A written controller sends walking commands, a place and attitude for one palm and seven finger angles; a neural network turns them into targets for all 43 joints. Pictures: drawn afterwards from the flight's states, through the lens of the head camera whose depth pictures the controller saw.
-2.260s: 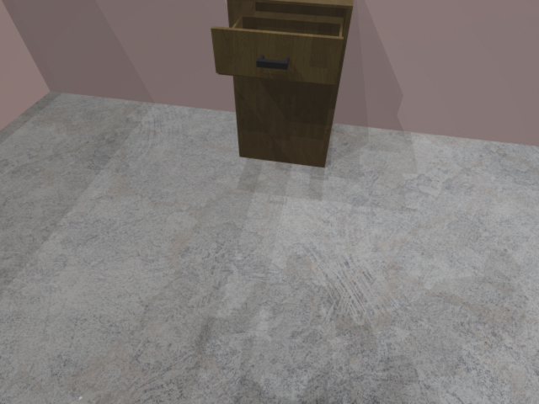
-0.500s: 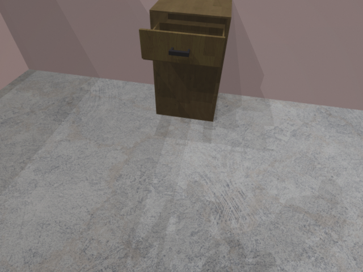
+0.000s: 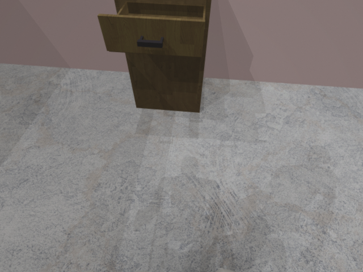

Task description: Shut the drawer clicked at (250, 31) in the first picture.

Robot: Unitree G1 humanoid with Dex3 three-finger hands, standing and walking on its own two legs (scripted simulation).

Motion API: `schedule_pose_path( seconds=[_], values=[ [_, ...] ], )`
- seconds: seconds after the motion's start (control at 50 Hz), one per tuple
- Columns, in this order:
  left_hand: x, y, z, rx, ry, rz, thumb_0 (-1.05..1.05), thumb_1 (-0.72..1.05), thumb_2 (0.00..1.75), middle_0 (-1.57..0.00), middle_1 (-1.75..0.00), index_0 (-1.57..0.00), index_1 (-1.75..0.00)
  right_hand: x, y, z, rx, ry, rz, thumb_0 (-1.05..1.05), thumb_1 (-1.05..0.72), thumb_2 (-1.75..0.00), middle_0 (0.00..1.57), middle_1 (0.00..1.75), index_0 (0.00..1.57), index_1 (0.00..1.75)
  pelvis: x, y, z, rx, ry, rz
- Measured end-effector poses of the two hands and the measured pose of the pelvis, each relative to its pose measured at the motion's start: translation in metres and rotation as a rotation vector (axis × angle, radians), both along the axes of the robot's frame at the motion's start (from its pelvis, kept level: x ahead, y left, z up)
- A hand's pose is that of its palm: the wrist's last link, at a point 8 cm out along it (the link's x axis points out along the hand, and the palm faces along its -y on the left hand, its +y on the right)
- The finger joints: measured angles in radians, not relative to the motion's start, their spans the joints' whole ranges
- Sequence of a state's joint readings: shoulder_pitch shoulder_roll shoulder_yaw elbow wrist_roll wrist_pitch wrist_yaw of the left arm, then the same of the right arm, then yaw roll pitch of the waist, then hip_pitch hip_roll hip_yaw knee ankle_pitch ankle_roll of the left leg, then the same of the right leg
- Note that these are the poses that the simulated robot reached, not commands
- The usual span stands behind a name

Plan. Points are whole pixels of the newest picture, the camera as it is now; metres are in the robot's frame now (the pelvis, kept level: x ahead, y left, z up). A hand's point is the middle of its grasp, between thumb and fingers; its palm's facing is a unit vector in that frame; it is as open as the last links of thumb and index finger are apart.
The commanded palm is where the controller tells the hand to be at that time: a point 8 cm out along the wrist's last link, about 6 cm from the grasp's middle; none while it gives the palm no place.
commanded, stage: walk to a spot facing it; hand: left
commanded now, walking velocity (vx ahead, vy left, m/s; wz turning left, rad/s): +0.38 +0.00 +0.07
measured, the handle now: (150, 41) +0.99 +0.19 -0.01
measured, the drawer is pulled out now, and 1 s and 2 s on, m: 0.29 0.29 0.29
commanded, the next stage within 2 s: take the last steps up to it in 0.60 s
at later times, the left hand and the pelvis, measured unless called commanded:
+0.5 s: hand (97, 238) +0.22 +0.24 -0.16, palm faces +0.05 -0.99 -0.15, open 7.3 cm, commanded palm none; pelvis +0.22 +0.06 +0.02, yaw -2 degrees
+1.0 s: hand (145, 146) +0.51 +0.15 -0.14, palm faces -0.10 -0.97 -0.23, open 7.1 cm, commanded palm none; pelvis +0.39 -0.02 +0.02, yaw -8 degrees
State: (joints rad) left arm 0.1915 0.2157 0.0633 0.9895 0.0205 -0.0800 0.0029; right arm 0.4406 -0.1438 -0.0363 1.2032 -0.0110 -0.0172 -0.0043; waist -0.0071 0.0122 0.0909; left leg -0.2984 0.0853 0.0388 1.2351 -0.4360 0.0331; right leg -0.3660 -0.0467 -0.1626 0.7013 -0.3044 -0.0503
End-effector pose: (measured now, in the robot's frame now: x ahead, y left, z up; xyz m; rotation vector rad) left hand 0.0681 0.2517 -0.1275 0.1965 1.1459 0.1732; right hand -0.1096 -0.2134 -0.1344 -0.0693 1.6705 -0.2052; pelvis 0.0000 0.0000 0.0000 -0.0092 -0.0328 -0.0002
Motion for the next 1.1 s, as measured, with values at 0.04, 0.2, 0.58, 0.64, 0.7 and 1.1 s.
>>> schedule_pose_path(
  seconds=[0.04,0.2,0.58,0.64,0.7,1.1],
  values=[
    [0.004,-0.006,0.003,-0.009,0.034,-0.003,0.0,0.93,0.9,-0.2,-0.3,-0.2,-0.3,0.052,-0.011,0.002,-0.027,-0.106,0.022,0.01,-0.91,-0.9,0.2,0.3,0.2,0.3,0.015,0.0,0.007,-0.005,0.003,-0.001],
    [0.013,-0.024,-0.004,-0.123,0.175,0.026,0.0,0.91,0.9,-0.2,-0.3,-0.2,-0.3,0.255,-0.012,0.032,-0.074,-0.496,0.115,0.0,-0.92,-0.9,0.2,0.3,0.19,0.29,0.084,0.015,0.021,-0.022,0.016,0.003],
    [0.202,0.038,0.01,-0.078,0.168,0.014,0.0,0.91,0.9,-0.2,-0.3,-0.2,-0.3,0.336,0.039,0.03,-0.087,-0.34,0.028,-0.01,-0.95,-0.9,0.2,0.3,0.2,0.3,0.247,0.056,0.029,0.021,0.017,-0.068],
    [0.246,0.03,0.013,-0.068,0.158,-0.032,0.0,0.91,0.9,-0.2,-0.3,-0.2,-0.3,0.325,0.042,0.025,-0.063,-0.26,-0.028,-0.01,-0.93,-0.9,0.2,0.3,0.2,0.3,0.27,0.05,0.028,0.029,0.015,-0.098],
    [0.295,0.016,0.014,-0.058,0.147,-0.096,0.0,0.91,0.9,-0.2,-0.3,-0.2,-0.3,0.319,0.043,0.018,-0.038,-0.196,-0.089,0.0,-0.92,-0.9,0.2,0.3,0.2,0.3,0.294,0.04,0.025,0.036,0.011,-0.13],
    [0.438,-0.042,0.022,-0.035,0.026,-0.109,-0.01,0.94,0.9,-0.2,-0.3,-0.2,-0.3,0.531,-0.033,0.019,-0.054,-0.391,-0.053,0.0,-0.92,-0.9,0.2,0.3,0.19,0.29,0.424,-0.015,0.027,-0.001,0.016,-0.118]
  ],
)
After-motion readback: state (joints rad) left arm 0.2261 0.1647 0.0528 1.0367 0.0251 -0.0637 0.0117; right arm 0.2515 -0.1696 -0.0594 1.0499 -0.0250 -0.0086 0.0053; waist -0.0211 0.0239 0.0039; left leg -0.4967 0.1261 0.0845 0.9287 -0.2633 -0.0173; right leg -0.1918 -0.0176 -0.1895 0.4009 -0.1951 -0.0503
